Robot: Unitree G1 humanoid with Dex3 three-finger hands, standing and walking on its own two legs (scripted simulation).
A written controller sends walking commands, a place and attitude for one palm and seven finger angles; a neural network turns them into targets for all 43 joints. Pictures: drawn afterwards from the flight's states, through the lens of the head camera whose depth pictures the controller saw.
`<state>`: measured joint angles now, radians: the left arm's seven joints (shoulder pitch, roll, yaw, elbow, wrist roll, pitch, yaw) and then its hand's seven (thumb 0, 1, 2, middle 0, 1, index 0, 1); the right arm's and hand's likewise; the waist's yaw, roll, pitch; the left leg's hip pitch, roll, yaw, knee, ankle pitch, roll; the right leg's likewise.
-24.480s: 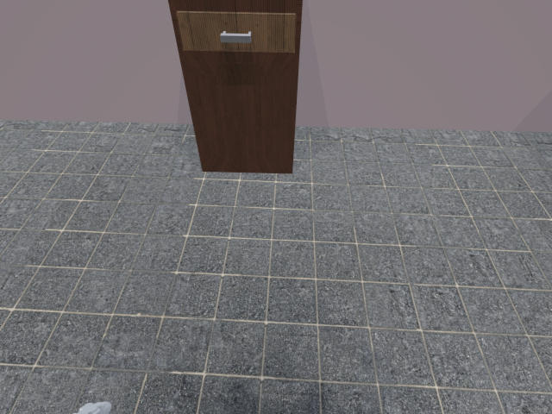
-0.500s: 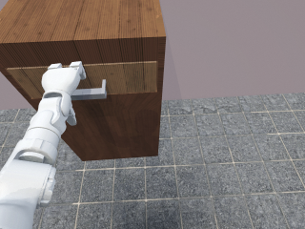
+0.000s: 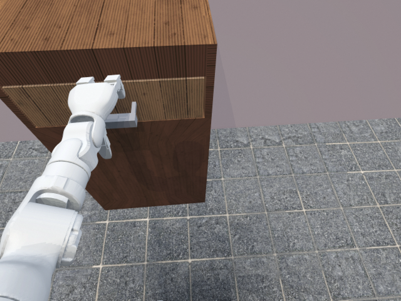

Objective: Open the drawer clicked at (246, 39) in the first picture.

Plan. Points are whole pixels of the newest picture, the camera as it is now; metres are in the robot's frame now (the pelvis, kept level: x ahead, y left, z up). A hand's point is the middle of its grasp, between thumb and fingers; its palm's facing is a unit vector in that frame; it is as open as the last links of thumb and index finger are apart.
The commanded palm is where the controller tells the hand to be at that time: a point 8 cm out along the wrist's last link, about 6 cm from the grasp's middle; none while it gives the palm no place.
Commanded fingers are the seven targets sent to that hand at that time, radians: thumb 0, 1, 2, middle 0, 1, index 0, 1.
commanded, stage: re-aim the fingers above the handle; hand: left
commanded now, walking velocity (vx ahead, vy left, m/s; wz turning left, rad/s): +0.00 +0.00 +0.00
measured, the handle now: (112, 114) +0.55 +0.19 +0.00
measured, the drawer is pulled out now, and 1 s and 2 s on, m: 0.00 0.00 0.00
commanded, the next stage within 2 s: lower the fingers behind the handle in 0.88 s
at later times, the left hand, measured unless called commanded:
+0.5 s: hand (102, 116) +0.49 +0.19 +0.06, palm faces -0.02 -0.03 -1.00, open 13.9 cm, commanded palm +0.47 +0.20 +0.12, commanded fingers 0.00 -0.50 0.30 -0.30 -1.20 -0.30 -1.20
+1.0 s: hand (102, 115) +0.50 +0.19 +0.06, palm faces -0.06 -0.03 -1.00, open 13.9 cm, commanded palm +0.48 +0.19 +0.12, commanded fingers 0.00 -0.50 0.30 -0.30 -1.20 -0.30 -1.20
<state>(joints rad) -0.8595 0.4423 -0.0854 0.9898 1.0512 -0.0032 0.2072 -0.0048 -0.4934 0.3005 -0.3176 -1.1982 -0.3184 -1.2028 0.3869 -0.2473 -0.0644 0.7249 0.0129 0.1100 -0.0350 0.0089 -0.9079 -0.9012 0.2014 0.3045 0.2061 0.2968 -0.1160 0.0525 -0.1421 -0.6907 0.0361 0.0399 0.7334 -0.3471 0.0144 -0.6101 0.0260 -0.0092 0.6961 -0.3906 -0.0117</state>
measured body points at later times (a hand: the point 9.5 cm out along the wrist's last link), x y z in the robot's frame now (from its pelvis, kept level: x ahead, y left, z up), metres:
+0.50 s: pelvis +0.00 -0.01 +0.00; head +0.08 -0.01 +0.44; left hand +0.49 +0.19 +0.12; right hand +0.02 -0.28 -0.13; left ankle -0.01 +0.11 -0.71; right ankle -0.04 -0.12 -0.71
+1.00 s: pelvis +0.00 -0.01 +0.00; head +0.09 -0.02 +0.44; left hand +0.50 +0.19 +0.11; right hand +0.01 -0.28 -0.13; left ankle -0.01 +0.11 -0.71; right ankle -0.04 -0.12 -0.71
